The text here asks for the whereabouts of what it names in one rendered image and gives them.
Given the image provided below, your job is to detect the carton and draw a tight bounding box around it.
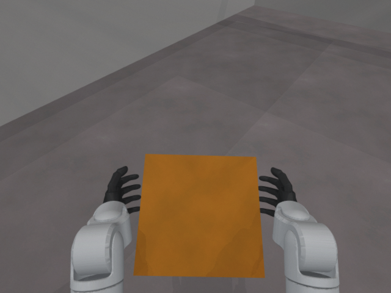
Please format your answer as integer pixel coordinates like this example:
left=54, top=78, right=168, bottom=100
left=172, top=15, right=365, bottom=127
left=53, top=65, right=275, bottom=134
left=133, top=154, right=265, bottom=278

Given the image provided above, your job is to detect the robot left hand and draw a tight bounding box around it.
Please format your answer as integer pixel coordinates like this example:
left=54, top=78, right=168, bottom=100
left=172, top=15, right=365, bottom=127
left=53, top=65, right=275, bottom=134
left=103, top=166, right=141, bottom=214

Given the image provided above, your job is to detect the right robot forearm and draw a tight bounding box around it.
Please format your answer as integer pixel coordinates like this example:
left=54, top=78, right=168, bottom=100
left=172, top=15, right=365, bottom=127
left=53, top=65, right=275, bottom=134
left=272, top=201, right=339, bottom=293

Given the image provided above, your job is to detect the robot right hand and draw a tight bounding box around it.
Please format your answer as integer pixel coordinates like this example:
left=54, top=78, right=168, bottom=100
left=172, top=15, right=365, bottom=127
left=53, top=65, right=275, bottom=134
left=258, top=167, right=297, bottom=217

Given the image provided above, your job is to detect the left robot forearm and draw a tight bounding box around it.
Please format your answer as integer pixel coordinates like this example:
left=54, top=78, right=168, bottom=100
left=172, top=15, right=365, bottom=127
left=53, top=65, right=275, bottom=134
left=70, top=201, right=133, bottom=293

